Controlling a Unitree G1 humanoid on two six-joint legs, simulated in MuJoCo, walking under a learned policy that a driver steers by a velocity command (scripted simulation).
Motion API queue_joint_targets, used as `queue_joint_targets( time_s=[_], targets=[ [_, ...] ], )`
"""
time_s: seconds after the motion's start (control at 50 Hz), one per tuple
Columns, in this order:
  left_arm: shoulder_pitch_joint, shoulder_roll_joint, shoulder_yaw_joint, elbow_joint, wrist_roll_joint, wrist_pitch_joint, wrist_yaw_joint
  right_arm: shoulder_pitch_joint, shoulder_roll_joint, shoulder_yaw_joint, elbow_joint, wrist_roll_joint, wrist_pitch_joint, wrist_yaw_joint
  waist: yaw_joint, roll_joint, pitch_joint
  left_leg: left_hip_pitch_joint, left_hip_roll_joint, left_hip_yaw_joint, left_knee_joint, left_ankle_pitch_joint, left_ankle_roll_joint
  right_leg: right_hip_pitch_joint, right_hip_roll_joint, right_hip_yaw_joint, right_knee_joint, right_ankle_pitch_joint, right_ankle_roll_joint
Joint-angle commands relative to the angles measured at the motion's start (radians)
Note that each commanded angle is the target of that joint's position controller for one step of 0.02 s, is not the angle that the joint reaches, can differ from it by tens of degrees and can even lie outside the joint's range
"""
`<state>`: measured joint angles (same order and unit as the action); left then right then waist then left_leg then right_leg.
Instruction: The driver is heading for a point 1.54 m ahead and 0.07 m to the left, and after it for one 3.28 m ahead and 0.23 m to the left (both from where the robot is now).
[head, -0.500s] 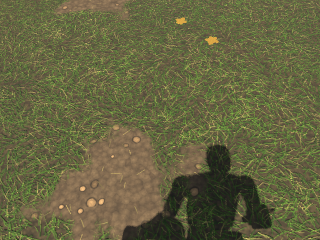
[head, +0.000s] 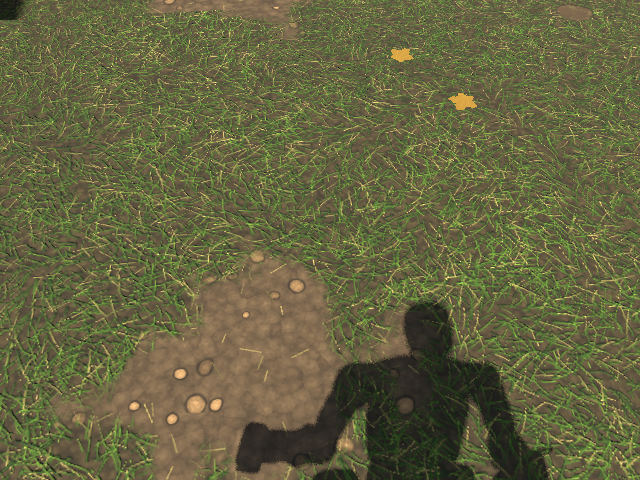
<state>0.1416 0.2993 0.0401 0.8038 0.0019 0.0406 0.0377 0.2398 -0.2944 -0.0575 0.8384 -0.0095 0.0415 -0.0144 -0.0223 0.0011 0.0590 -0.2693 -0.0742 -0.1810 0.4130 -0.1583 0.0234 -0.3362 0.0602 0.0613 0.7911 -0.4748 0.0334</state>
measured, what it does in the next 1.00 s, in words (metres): steps on the spot: right foot, then left foot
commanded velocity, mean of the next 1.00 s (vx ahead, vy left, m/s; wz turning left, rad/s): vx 0.08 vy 0.00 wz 0.16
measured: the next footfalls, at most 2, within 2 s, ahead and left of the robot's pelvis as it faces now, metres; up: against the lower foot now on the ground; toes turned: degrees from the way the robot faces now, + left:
right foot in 0.10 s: +0.03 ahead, -0.11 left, +0.00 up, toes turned +9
left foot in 0.58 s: -0.04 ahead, +0.09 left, +0.00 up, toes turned +17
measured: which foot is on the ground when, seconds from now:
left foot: down 0.00-0.10, up 0.12-0.56, down 0.58-1.00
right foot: up 0.00-0.08, down 0.10-0.58, up 0.60-1.00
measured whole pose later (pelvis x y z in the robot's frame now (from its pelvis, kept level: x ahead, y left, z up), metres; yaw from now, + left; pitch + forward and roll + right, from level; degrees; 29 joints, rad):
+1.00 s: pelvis -0.01 +0.00 +0.00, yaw +6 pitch +0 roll +1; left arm 0.25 0.29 0.08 0.84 0.03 0.05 -0.07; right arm 0.30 -0.28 -0.05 0.89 -0.03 -0.04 -0.02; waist -0.01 -0.01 0.02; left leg -0.02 0.01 0.19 0.24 -0.22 0.03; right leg -0.46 -0.05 -0.02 0.85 -0.28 0.00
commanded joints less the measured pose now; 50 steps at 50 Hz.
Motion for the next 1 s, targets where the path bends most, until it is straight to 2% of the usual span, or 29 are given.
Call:
queue_joint_targets(
  time_s=[0.02, 0.08, 0.1, 0.12, 0.14, 0.16, 0.18, 0.2, 0.22, 0.26, 0.32, 0.36, 0.44, 0.5, 0.54, 0.56, 0.58, 0.6, 0.62, 0.64, 0.66, 0.68, 0.7, 0.72, 0.74, 0.78, 0.82, 0.88, 1.0],
  targets=[
    [0.031, 0.059, 0.007, -0.064, -0.005, -0.016, 0.002, 0.002, -0.172, -0.055, -0.052, -0.005, 0.003, 0.005, 0.004, 0.164, -0.134, 0.145, 0.212, -0.272, -0.065, 0.313, 0.173, -0.015, 0.016, -0.015, -0.090, 0.019, -0.006],
    [0.135, 0.064, 0.008, -0.041, -0.002, -0.028, 0.010, -0.077, -0.176, -0.062, -0.075, 0.001, 0.015, 0.015, 0.065, 0.159, -0.134, 0.029, 0.161, -0.286, -0.031, 0.189, 0.105, 0.184, 0.030, -0.030, -0.371, 0.166, -0.034],
    [0.158, 0.099, 0.017, -0.035, 0.008, -0.034, 0.018, -0.080, -0.153, -0.056, -0.085, 0.007, 0.014, 0.013, 0.071, 0.109, -0.122, -0.066, 0.111, -0.260, 0.011, 0.033, 0.052, 0.275, -0.027, 0.020, -0.495, 0.199, -0.051],
    [0.141, 0.189, 0.032, -0.050, 0.025, -0.033, 0.026, -0.016, -0.077, -0.039, -0.091, 0.006, 0.009, 0.013, 0.030, -0.119, -0.118, -0.189, -0.006, -0.116, 0.207, -0.251, -0.004, 0.338, -0.278, 0.274, -0.612, 0.090, -0.104],
    [0.045, 0.260, 0.045, -0.089, 0.031, -0.026, 0.019, -0.010, -0.100, -0.046, -0.091, -0.003, 0.009, 0.000, 0.020, -0.225, -0.060, -0.268, -0.102, 0.047, 0.398, -0.412, -0.026, 0.180, -0.443, 0.447, -0.636, 0.154, -0.209],
    [0.046, 0.202, 0.033, -0.089, 0.037, -0.025, 0.012, -0.019, -0.162, -0.060, -0.085, -0.019, 0.011, -0.001, 0.009, -0.137, -0.038, -0.222, -0.019, 0.039, 0.559, -0.397, -0.022, 0.109, -0.446, 0.398, -0.599, 0.284, -0.257],
    [0.004, 0.133, 0.014, -0.098, 0.027, -0.028, 0.008, 0.003, -0.160, -0.065, -0.061, -0.016, 0.015, 0.006, -0.022, -0.089, -0.015, -0.209, -0.011, 0.044, 0.631, -0.346, -0.018, 0.088, -0.383, 0.297, -0.575, 0.364, -0.245],
    [-0.028, 0.106, 0.007, -0.109, 0.024, -0.030, 0.007, 0.031, -0.148, -0.064, -0.044, -0.015, 0.022, 0.013, -0.038, -0.091, -0.004, -0.212, -0.007, 0.061, 0.686, -0.299, -0.024, 0.099, -0.319, 0.195, -0.555, 0.433, -0.218],
    [-0.030, 0.105, 0.007, -0.115, 0.022, -0.034, 0.012, 0.044, -0.142, -0.063, -0.036, -0.015, 0.027, 0.023, -0.039, -0.125, -0.019, -0.231, -0.003, 0.080, 0.729, -0.266, -0.034, 0.144, -0.287, 0.137, -0.535, 0.499, -0.208],
    [0.023, 0.106, 0.008, -0.106, 0.022, -0.036, 0.013, 0.022, -0.131, -0.055, -0.041, -0.011, 0.031, 0.037, -0.007, -0.135, -0.037, -0.261, 0.004, 0.110, 0.727, -0.256, -0.059, 0.224, -0.269, 0.071, -0.498, 0.645, -0.214],
    [0.111, 0.121, 0.019, -0.082, 0.020, -0.036, 0.013, -0.050, -0.114, -0.045, -0.072, -0.006, 0.035, 0.047, 0.046, -0.138, -0.050, -0.300, 0.021, 0.130, 0.640, -0.266, -0.081, 0.344, -0.305, 0.061, -0.472, 0.700, -0.241],
    [0.132, 0.131, 0.026, -0.074, 0.023, -0.036, 0.009, -0.075, -0.105, -0.039, -0.088, -0.003, 0.039, 0.053, 0.061, -0.149, -0.055, -0.286, 0.033, 0.145, 0.577, -0.283, -0.082, 0.368, -0.328, 0.053, -0.464, 0.704, -0.252],
    [0.120, 0.145, 0.035, -0.071, 0.028, -0.038, -0.006, -0.104, -0.079, -0.024, -0.116, 0.005, 0.041, 0.060, 0.064, -0.162, -0.063, -0.154, 0.051, 0.193, 0.420, -0.305, -0.057, 0.303, -0.342, 0.002, -0.441, 0.722, -0.250],
    [0.115, 0.156, 0.039, -0.056, 0.028, -0.036, -0.020, -0.085, -0.068, -0.015, -0.118, 0.012, 0.035, 0.049, 0.058, -0.186, -0.082, -0.039, 0.030, 0.219, 0.285, -0.310, -0.025, 0.254, -0.338, -0.003, -0.397, 0.780, -0.248],
    [0.086, 0.144, 0.032, -0.045, 0.016, -0.030, -0.028, -0.026, -0.045, -0.004, -0.090, 0.005, 0.025, 0.035, 0.011, -0.160, -0.088, 0.093, 0.022, 0.230, 0.029, -0.142, 0.002, 0.204, -0.307, -0.015, -0.340, 0.753, -0.211],
    [0.092, 0.116, 0.021, -0.034, 0.010, -0.028, -0.031, -0.002, -0.050, 0.002, -0.076, -0.010, 0.013, 0.025, -0.010, -0.107, -0.093, 0.227, 0.059, 0.181, -0.166, 0.044, 0.012, 0.121, -0.284, -0.031, -0.308, 0.658, -0.153],
    [0.141, 0.027, -0.007, -0.044, 0.011, -0.030, -0.040, 0.022, -0.102, 0.003, -0.073, -0.036, -0.005, 0.013, 0.013, 0.092, -0.155, 0.401, 0.289, -0.067, -0.228, 0.141, 0.035, -0.011, -0.212, -0.083, -0.185, 0.342, -0.085],
    [0.169, -0.027, -0.025, -0.037, 0.008, -0.016, -0.035, -0.051, -0.132, 0.011, -0.083, -0.018, -0.018, 0.000, 0.042, 0.200, -0.107, 0.211, 0.456, -0.152, -0.178, 0.384, 0.151, 0.010, -0.115, -0.103, -0.190, -0.069, -0.047],
    [0.157, 0.035, -0.005, -0.002, 0.017, -0.004, -0.032, -0.068, -0.049, 0.039, -0.082, -0.021, -0.030, 0.000, 0.048, 0.075, -0.068, 0.245, 0.402, -0.052, -0.098, 0.614, 0.144, 0.023, -0.121, -0.038, -0.127, -0.091, -0.043],
    [0.181, 0.017, -0.013, -0.012, 0.000, -0.001, -0.032, -0.093, -0.112, 0.021, -0.074, -0.008, -0.028, -0.016, 0.035, 0.233, -0.103, 0.202, 0.415, -0.030, -0.102, 0.467, 0.206, 0.040, -0.102, -0.044, -0.120, -0.080, -0.050],
    [0.147, 0.081, 0.003, 0.001, -0.003, 0.002, -0.030, -0.133, -0.118, 0.014, -0.073, -0.010, -0.024, -0.020, 0.027, 0.209, -0.049, 0.152, 0.365, -0.011, -0.151, 0.307, 0.185, 0.022, -0.101, -0.039, -0.054, -0.025, -0.044],
    [0.117, 0.132, 0.026, 0.004, 0.005, 0.004, -0.033, -0.143, -0.114, 0.017, -0.071, -0.006, -0.024, -0.026, 0.023, 0.194, -0.021, 0.152, 0.330, 0.029, -0.149, 0.328, 0.165, -0.017, -0.075, -0.042, 0.022, 0.007, -0.043],
    [0.147, 0.137, 0.032, 0.021, 0.012, 0.004, -0.039, -0.105, -0.124, 0.013, -0.063, -0.013, -0.017, -0.022, 0.017, 0.171, -0.048, 0.205, 0.316, 0.054, -0.147, 0.307, 0.168, -0.062, -0.055, -0.049, 0.115, -0.003, -0.038],
    [0.151, 0.129, 0.037, 0.025, 0.018, 0.006, -0.046, -0.054, -0.125, 0.009, -0.053, -0.008, -0.016, -0.022, 0.003, 0.126, -0.056, 0.235, 0.333, 0.049, -0.182, 0.127, 0.169, -0.105, -0.063, -0.035, 0.170, 0.007, -0.040],
    [0.149, 0.106, 0.036, 0.029, 0.022, 0.008, -0.053, -0.041, -0.120, 0.007, -0.050, -0.007, -0.016, -0.021, -0.001, 0.111, -0.032, 0.239, 0.333, 0.041, -0.230, -0.107, 0.160, -0.151, -0.073, -0.032, 0.200, 0.030, -0.040],
    [0.120, 0.086, 0.039, 0.015, 0.025, 0.007, -0.066, -0.041, -0.107, 0.006, -0.048, -0.011, -0.026, -0.021, -0.005, 0.128, 0.025, 0.248, 0.338, 0.017, -0.300, -0.315, 0.146, -0.235, -0.082, -0.035, 0.216, 0.080, -0.035],
    [0.094, 0.074, 0.043, 0.004, 0.028, 0.001, -0.076, -0.020, -0.097, 0.003, -0.036, -0.015, -0.048, -0.022, -0.008, 0.112, 0.045, 0.275, 0.352, 0.028, -0.329, -0.320, 0.155, -0.288, -0.094, -0.037, 0.206, 0.124, -0.028],
    [0.074, 0.048, 0.043, -0.011, 0.030, -0.007, -0.086, 0.015, -0.095, -0.006, -0.018, -0.019, -0.079, -0.018, -0.009, 0.085, 0.031, 0.309, 0.374, 0.066, -0.335, -0.283, 0.172, -0.319, -0.111, -0.043, 0.160, 0.157, -0.025],
    [-0.012, 0.033, 0.037, -0.071, 0.029, -0.011, -0.117, 0.047, -0.123, -0.024, -0.003, -0.024, -0.108, -0.002, -0.015, 0.098, 0.038, 0.243, 0.403, 0.168, -0.334, -0.276, 0.169, -0.266, -0.139, -0.079, 0.007, 0.202, -0.049]
  ],
)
